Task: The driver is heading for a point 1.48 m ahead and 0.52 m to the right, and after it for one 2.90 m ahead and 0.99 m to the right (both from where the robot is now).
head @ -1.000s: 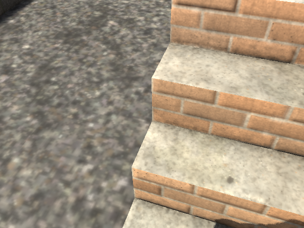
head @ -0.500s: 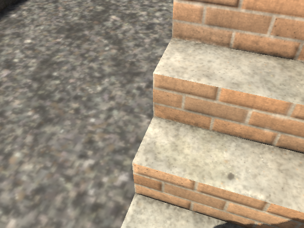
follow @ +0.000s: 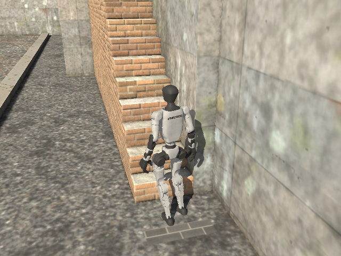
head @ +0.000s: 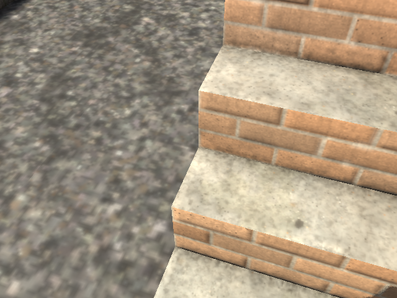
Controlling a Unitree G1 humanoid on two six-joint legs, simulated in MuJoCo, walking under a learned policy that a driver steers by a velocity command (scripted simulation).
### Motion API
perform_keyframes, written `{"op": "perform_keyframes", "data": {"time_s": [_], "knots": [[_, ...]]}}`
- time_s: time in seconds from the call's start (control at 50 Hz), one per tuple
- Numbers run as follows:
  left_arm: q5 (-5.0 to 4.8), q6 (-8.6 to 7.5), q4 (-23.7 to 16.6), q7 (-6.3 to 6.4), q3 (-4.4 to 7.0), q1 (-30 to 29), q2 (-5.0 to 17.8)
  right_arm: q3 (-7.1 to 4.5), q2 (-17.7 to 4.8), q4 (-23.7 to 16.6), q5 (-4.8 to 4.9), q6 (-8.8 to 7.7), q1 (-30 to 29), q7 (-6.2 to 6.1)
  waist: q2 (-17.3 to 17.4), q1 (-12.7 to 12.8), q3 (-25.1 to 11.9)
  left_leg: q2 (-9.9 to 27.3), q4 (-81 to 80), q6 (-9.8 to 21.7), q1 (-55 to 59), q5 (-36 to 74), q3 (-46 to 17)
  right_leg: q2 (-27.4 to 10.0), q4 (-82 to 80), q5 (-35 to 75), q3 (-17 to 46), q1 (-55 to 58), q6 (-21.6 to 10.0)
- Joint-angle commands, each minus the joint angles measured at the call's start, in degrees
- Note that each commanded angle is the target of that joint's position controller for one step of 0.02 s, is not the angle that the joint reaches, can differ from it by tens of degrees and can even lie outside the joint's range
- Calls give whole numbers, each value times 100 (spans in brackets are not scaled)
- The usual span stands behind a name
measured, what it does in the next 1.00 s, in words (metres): stands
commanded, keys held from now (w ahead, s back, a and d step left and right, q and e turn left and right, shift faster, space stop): no key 0.64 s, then w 0.04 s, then no key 0.32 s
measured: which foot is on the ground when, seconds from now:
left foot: down 0.00-1.00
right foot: down 0.00-1.00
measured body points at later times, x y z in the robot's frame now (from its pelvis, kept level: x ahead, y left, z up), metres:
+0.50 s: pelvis +0.00 +0.00 +0.00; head +0.00 +0.00 +0.45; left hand +0.01 +0.24 -0.16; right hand +0.00 -0.26 -0.15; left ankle -0.06 +0.05 -0.75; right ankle +0.00 -0.14 -0.75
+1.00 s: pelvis +0.01 +0.00 +0.00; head +0.01 +0.00 +0.45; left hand +0.03 +0.23 -0.15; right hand +0.03 -0.26 -0.15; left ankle -0.06 +0.05 -0.75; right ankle +0.00 -0.14 -0.75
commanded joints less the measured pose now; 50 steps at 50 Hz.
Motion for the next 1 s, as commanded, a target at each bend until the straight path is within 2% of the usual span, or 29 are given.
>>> {"op": "perform_keyframes", "data": {"time_s": [0.02, 0.18, 0.2, 0.3, 0.32, 0.64, 0.68, 0.72, 0.74, 0.86, 0.88, 0.9, 0.92, 0.94, 0.96, 0.98, 1.0], "knots": [[0, -20, -104, 31, 99, 151, 551, -131, -715, -82, 2, -34, 227, -29, -89, -9, 120, 1171, -124, -164, -488, 1762, -690, -471, -26, 741, 359, 145, -180], [7, -11, -39, 47, 105, 322, 456, -148, -615, -58, -3, -26, 341, -34, -69, -14, 137, 1164, -122, -147, -534, 1724, -688, -460, 23, 656, 363, 87, -182], [29, -21, 7, 54, 129, 445, 508, -149, -613, -87, -1, -27, 384, -28, -61, -45, 171, 1181, -188, -162, -523, 1715, -704, -472, -17, 624, 374, 24, -197], [19, -34, 28, 60, 138, 547, 425, -157, -574, -97, 1, -27, 482, -28, -78, -51, 161, 1176, -190, -168, -489, 1768, -680, -470, -20, 627, 372, 24, -191], [35, -47, 86, 76, 109, 671, 340, -166, -622, -143, -28, -20, 504, -6, -38, -52, 212, 1180, -234, -173, -486, 1649, -729, -474, 12, 472, 381, -28, -209], [27, -81, 133, 100, 120, 1013, 275, -171, -500, -271, -21, -18, 753, 5, -103, -75, 246, 1169, -107, -184, -387, 2035, -651, -467, 97, 618, 383, -104, -232], [40, -86, 40, 81, 91, 833, 223, -109, -372, -337, -39, -24, 601, 4, -68, -73, 149, 1143, -305, -178, -390, 1434, -704, -443, -34, 383, 408, -3, -227], [44, -111, 28, 73, 107, 810, 290, -121, -456, -334, -30, -38, 606, 1, -97, -74, 290, 1124, -280, -179, -405, 1612, -669, -468, -51, 533, 422, -38, -237], [60, -138, 40, 57, 147, 868, 404, -141, -526, -344, -41, -13, 646, 20, -113, -59, 241, 1165, -195, -229, -316, 1898, -668, -456, 3, 567, 402, -85, -276], [21, -158, 63, 66, 138, 921, 300, -140, -468, -377, -26, -13, 680, 27, -47, -66, 223, 1200, -40, -293, -264, 2455, -609, -459, 89, 770, 387, -64, -305], [6, -148, 61, 80, 111, 926, 227, -133, -440, -357, -12, -41, 702, 13, -41, -69, 256, 1182, -52, -264, -305, 2449, -591, -471, 68, 831, 392, -19, -280], [15, -148, 54, 75, 141, 906, 338, -145, -475, -374, -26, -22, 680, 21, -79, -68, 230, 1205, -24, -287, -245, 2529, -610, -464, 113, 831, 380, -56, -302], [17, -151, 47, 73, 145, 895, 344, -152, -494, -386, -28, -14, 664, 22, -67, -66, 200, 1216, -6, -293, -222, 2592, -609, -463, 120, 840, 378, -53, -306], [2, -144, 47, 83, 114, 904, 256, -143, -458, -371, -13, -37, 674, 12, -46, -65, 222, 1196, -17, -265, -263, 2583, -586, -475, 97, 886, 384, -2, -281], [13, -148, 39, 77, 145, 879, 358, -152, -482, -392, -27, -19, 649, 21, -89, -64, 189, 1216, 10, -288, -204, 2622, -600, -465, 131, 888, 378, -36, -307], [-1, -144, 35, 86, 117, 876, 277, -147, -466, -376, -15, -38, 663, 11, -62, -69, 198, 1201, -1, -265, -236, 2615, -582, -478, 109, 929, 383, 13, -285], [-2, -139, 31, 89, 116, 871, 288, -145, -457, -371, -14, -45, 660, 8, -78, -64, 204, 1196, 2, -257, -237, 2595, -579, -481, 109, 946, 384, 23, -284]]}}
